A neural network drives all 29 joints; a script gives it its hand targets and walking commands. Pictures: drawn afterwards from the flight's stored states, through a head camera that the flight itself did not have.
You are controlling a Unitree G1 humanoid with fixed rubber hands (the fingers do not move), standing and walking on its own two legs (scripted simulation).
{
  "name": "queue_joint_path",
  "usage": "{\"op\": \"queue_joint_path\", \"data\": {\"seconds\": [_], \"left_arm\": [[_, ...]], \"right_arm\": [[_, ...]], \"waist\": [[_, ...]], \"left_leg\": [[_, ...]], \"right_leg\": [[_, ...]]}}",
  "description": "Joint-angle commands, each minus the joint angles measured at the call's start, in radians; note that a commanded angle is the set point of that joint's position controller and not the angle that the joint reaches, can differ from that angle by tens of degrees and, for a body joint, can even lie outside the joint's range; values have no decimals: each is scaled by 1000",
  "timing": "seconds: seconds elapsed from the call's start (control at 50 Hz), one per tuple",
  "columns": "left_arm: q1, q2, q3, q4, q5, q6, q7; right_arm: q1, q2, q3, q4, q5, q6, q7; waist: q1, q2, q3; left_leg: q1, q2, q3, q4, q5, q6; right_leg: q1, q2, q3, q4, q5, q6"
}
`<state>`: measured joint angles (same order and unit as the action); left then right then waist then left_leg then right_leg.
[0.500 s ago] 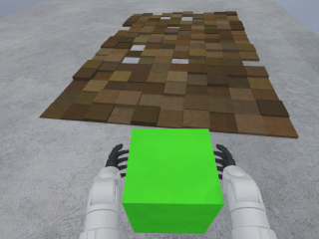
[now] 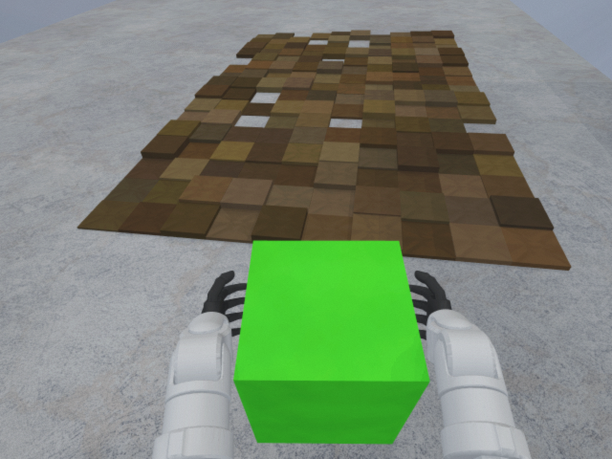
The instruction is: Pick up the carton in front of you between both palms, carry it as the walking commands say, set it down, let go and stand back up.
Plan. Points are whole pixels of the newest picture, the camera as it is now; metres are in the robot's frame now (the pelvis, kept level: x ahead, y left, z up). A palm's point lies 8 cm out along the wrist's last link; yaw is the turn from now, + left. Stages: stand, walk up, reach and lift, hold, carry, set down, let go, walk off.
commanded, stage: hold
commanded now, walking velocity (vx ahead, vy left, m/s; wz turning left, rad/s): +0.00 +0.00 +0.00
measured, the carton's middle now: (325, 346) +0.30 +0.01 -0.02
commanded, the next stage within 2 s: carry in 0.48 s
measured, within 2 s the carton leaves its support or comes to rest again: neither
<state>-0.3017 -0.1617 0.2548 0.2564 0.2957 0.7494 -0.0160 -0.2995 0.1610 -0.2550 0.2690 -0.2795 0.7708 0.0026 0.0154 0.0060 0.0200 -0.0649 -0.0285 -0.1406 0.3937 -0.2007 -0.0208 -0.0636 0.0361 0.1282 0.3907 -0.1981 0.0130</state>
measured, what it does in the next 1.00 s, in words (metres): walks ahead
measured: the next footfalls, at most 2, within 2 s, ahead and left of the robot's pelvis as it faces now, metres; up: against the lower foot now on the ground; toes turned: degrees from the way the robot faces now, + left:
right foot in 1.14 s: +0.39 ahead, -0.13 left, +0.00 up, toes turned -12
left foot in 1.66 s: +0.75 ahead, +0.07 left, +0.00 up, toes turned +12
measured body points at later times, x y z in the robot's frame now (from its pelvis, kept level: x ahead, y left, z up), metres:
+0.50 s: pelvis +0.01 +0.00 +0.00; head -0.03 +0.00 +0.45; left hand +0.31 +0.16 +0.05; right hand +0.31 -0.15 +0.04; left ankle +0.02 +0.14 -0.74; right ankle +0.02 -0.13 -0.74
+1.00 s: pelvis +0.16 +0.00 +0.00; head +0.15 -0.01 +0.45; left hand +0.42 +0.14 +0.09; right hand +0.41 -0.16 +0.08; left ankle +0.09 +0.10 -0.74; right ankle +0.15 -0.11 -0.70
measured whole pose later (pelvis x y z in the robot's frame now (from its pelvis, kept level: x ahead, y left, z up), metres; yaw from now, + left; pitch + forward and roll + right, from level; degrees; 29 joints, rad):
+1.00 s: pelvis +0.16 +0.00 +0.00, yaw -2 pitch +6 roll -1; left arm 0.00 -0.13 0.07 -0.48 0.05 1.16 0.12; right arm -0.01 0.13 -0.04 -0.46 -0.06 1.18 -0.13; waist -0.01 0.04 -0.17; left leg -0.15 0.05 0.16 0.34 -0.29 0.01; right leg -0.50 -0.05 -0.12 0.84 -0.41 -0.01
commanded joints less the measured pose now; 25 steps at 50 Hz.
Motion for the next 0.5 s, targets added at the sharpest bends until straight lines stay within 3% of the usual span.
{"op": "queue_joint_path", "data": {"seconds": [0.0,0.04,0.06,0.08,0.1,0.12,0.16,0.18,0.2,0.22,0.24,0.26,0.28,0.32,0.34,0.36,0.4,0.42,0.44,0.46,0.48], "left_arm": [[-497,-930,-568,-14,-266,-20,-231],[-496,-913,-561,-5,-266,-14,-227],[-445,-929,-581,-23,-273,-11,-219],[-501,-913,-568,-39,-266,-18,-222],[-453,-928,-559,-39,-262,-16,-222],[-471,-933,-562,-30,-269,-14,-222],[-462,-910,-565,-31,-266,-14,-222],[-470,-921,-568,-45,-264,-15,-224],[-437,-922,-565,-26,-263,-14,-225],[-436,-933,-582,-34,-274,-10,-224],[-428,-923,-569,-18,-273,-16,-223],[-440,-917,-589,-59,-273,-20,-219],[-442,-922,-575,-74,-275,-22,-219],[-416,-900,-552,-21,-251,-11,-218],[-425,-906,-559,-22,-256,-10,-219],[-409,-921,-560,-35,-266,-14,-220],[-431,-922,-571,-57,-265,-10,-222],[-422,-913,-574,-44,-273,-16,-224],[-404,-916,-593,-83,-280,-15,-224],[-457,-908,-589,-69,-286,-6,-216],[-454,-899,-579,-83,-286,-4,-214]], "right_arm": [[-534,925,577,-59,272,-42,233],[-520,911,542,-31,261,-38,232],[-509,913,567,-54,276,-40,233],[-535,901,560,-52,272,-41,229],[-539,908,602,-121,283,-44,231],[-528,889,558,-65,265,-38,235],[-491,910,556,-43,266,-36,230],[-506,900,567,-70,265,-41,233],[-522,907,572,-83,273,-39,234],[-488,898,578,-97,279,-39,232],[-515,904,600,-114,288,-43,234],[-504,906,586,-92,279,-42,235],[-502,916,602,-110,286,-41,237],[-489,903,562,-78,269,-40,235],[-481,881,557,-77,276,-43,235],[-482,889,573,-91,267,-36,232],[-473,902,575,-99,271,-39,234],[-509,910,592,-115,284,-38,233],[-454,930,595,-117,287,-38,233],[-490,890,575,-101,272,-34,230],[-482,874,563,-98,270,-31,226]], "waist": [[-17,10,-223],[-18,-16,-201],[-10,14,-228],[-7,7,-213],[3,3,-237],[-11,1,-243],[-11,9,-210],[-17,-2,-226],[0,-4,-229],[-22,8,-219],[2,-9,-253],[-13,-4,-258],[13,-4,-278],[16,-5,-229],[-8,20,-205],[3,-9,-228],[0,22,-235],[5,-23,-246],[2,4,-227],[-11,34,-237],[-9,17,-230]], "left_leg": [[25,-62,85,-65,65,6],[12,-57,73,-70,104,9],[66,-56,65,-79,111,5],[18,-61,74,-67,140,5],[36,-63,73,-71,116,7],[28,-53,60,-73,123,5],[8,-62,78,-74,97,5],[25,-65,79,-77,110,0],[46,-57,66,-78,129,4],[31,-60,70,-69,170,-3],[49,-61,68,-85,148,8],[55,-63,71,-68,197,0],[56,-62,69,-82,178,4],[38,-59,69,-87,167,11],[22,-63,76,-84,143,0],[49,-59,75,-80,141,7],[11,-66,74,-82,139,0],[58,-58,76,-74,159,15],[53,-54,62,-80,186,10],[-44,106,57,-7,1,25],[-80,95,14,-49,-227,38]], "right_leg": [[39,46,-61,-73,80,3],[45,50,-63,-66,106,-5],[34,57,-68,-64,98,-3],[33,55,-65,-70,120,-4],[45,56,-70,-63,124,4],[49,55,-70,-67,104,-8],[53,48,-55,-71,99,-2],[55,54,-62,-77,111,2],[35,58,-72,-73,106,0],[54,55,-61,-74,153,-5],[66,64,-72,-62,154,5],[49,56,-59,-77,168,0],[67,66,-68,-62,182,5],[61,67,-70,-65,158,3],[64,57,-58,-78,139,-8],[60,57,-68,-73,141,3],[79,53,-54,-77,156,-5],[44,59,-65,-67,147,9],[37,60,-63,-70,174,-4],[-94,-122,-8,7,26,-19],[-139,-115,12,-22,-221,-22]]}}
